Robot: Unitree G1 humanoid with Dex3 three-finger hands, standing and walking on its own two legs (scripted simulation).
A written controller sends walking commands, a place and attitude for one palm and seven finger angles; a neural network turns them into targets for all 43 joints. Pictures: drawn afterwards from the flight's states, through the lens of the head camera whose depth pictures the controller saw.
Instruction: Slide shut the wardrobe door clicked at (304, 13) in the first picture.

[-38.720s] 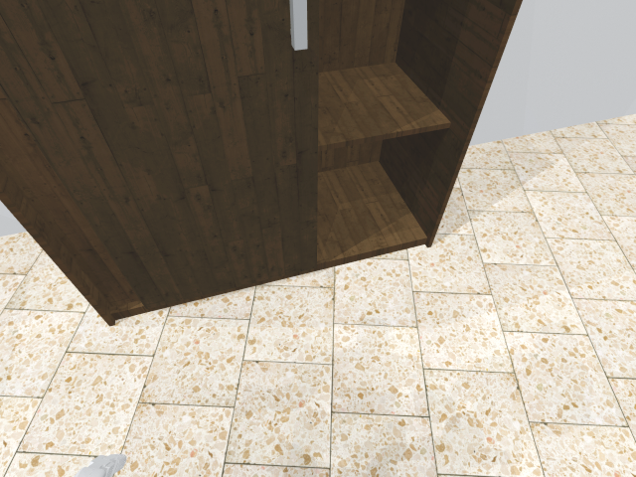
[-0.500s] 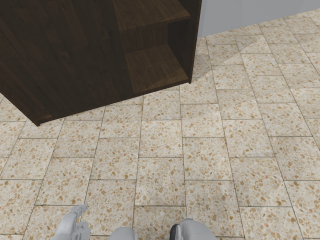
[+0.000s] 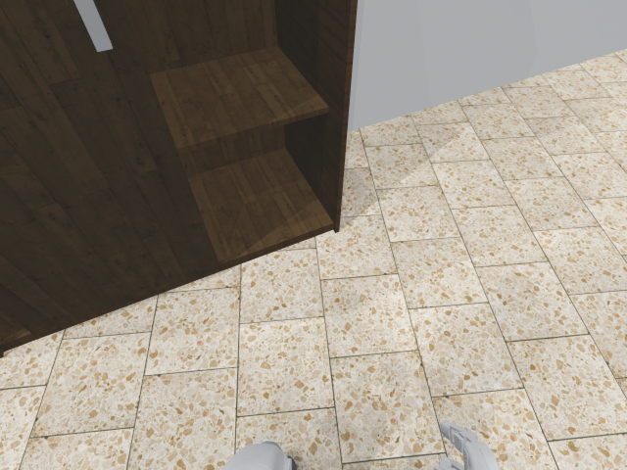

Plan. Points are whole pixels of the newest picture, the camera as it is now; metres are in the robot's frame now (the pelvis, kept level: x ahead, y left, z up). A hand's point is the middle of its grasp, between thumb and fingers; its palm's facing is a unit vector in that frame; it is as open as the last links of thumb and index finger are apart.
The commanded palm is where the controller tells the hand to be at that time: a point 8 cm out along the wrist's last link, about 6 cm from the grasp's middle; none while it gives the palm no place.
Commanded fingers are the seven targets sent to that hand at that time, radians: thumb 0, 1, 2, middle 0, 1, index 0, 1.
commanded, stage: turn to face it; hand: left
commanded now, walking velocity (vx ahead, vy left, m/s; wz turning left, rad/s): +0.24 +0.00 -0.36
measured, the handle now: out of the picture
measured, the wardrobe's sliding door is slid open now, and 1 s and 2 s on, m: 0.48 0.48 0.48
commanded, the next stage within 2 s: take the last steps up to it in 0.98 s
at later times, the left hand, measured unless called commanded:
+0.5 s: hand (239, 344) +0.32 +0.17 -0.15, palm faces +0.10 -0.98 -0.20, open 7.3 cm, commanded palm none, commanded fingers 0.00 0.90 0.90 -0.20 -0.30 -0.20 -0.30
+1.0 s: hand (234, 416) +0.20 +0.15 -0.14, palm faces +0.42 -0.85 -0.32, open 7.4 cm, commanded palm none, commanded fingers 0.00 0.90 0.90 -0.20 -0.30 -0.20 -0.30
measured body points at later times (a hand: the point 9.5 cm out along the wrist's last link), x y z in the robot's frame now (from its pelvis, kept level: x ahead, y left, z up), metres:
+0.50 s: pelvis +0.19 -0.02 +0.00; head +0.22 -0.01 +0.45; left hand +0.31 +0.22 -0.14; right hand +0.16 -0.26 -0.15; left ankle +0.14 +0.10 -0.67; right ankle +0.22 -0.14 -0.73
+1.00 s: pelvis +0.25 -0.06 +0.01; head +0.30 -0.08 +0.46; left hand +0.18 +0.19 -0.12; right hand +0.46 -0.26 -0.15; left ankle +0.16 +0.07 -0.64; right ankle +0.28 -0.13 -0.73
